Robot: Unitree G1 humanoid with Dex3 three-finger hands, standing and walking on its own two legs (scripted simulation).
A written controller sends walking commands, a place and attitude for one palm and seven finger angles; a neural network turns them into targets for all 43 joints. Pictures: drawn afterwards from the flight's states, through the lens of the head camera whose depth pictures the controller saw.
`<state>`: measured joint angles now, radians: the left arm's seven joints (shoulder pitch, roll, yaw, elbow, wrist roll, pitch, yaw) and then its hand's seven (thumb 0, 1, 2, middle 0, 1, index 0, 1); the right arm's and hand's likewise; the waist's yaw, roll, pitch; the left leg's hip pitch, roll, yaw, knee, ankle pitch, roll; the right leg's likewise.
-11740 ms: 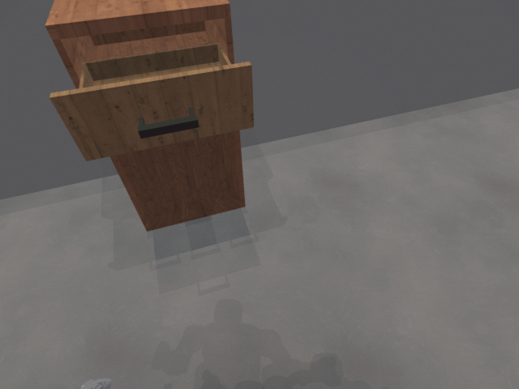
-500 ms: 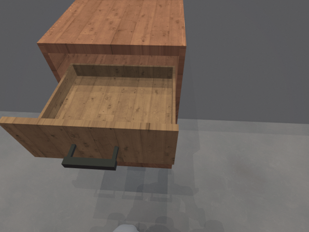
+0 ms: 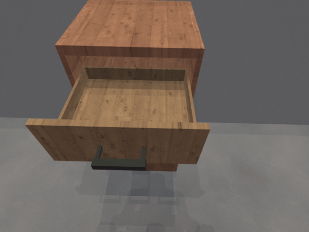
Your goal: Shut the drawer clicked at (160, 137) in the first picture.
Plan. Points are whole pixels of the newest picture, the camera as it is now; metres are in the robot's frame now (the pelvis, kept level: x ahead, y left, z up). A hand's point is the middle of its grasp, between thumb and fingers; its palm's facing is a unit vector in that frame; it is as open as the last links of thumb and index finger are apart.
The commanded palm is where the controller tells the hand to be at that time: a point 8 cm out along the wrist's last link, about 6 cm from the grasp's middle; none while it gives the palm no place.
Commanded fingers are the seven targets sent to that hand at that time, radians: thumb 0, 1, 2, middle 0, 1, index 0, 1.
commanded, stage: come to a stop and stand still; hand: left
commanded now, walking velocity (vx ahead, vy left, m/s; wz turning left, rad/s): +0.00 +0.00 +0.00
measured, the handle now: (120, 157) +0.30 +0.12 +0.03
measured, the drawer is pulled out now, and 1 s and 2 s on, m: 0.30 0.30 0.30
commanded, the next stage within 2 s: look again from close up in 0.90 s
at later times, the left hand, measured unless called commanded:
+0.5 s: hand out of the picture +0.03 +0.17 -0.18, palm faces +0.02 -0.98 -0.19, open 7.4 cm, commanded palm none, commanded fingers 0.00 0.90 0.90 -0.20 -0.30 -0.20 -0.30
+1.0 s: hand out of the picture +0.04 +0.16 -0.18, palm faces +0.01 -0.98 -0.20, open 7.4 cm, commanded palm none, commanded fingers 0.00 0.90 0.90 -0.20 -0.30 -0.20 -0.30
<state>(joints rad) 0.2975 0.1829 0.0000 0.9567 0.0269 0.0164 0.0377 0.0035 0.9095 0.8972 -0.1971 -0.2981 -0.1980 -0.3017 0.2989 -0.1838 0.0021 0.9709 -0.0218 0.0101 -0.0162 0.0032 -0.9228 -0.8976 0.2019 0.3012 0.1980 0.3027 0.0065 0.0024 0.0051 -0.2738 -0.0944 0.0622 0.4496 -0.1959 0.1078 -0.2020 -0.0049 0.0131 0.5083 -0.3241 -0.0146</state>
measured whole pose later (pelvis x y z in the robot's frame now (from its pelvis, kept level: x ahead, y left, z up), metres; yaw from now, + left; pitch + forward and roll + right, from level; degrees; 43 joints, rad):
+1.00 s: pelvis +0.04 -0.01 +0.00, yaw +0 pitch +0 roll +0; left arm 0.29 0.17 -0.01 1.06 0.01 0.00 0.05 0.00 0.91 0.90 -0.20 -0.30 -0.20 -0.30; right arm 0.27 -0.15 0.01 1.11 -0.01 -0.02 -0.03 0.01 -0.91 -0.90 0.20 0.30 0.20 0.30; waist 0.00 -0.03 0.03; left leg -0.17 -0.08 0.05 0.41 -0.23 0.09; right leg -0.07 0.01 0.01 0.39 -0.32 -0.01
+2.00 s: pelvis +0.00 -0.05 -0.06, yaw +2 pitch +8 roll +0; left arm 0.63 0.16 0.04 -0.01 -0.20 -0.47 -0.17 0.01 0.92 0.90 -0.43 -0.55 -0.23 -0.46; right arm 0.18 -0.26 -0.05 0.53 0.01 -0.22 0.03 0.02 -0.91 -0.90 0.20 0.30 0.20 0.30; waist -0.01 -0.03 -0.15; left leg -0.68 -0.04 0.02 0.97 -0.44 0.04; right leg -0.65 0.06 -0.09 0.97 -0.47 -0.11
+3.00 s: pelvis +0.01 -0.02 -0.04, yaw +3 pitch +2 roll -1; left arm 0.87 0.19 -0.10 -0.70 -0.15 -0.13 -0.10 0.02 0.90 0.90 -1.37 -1.56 -1.37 -1.57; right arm 0.23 -0.20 0.06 0.44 0.06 -0.21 0.00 0.02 -0.91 -0.90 0.20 0.30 0.20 0.30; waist 0.04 0.07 -0.13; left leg -0.47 -0.06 0.01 0.86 -0.42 0.07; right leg -0.42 0.05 -0.09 0.82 -0.43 -0.07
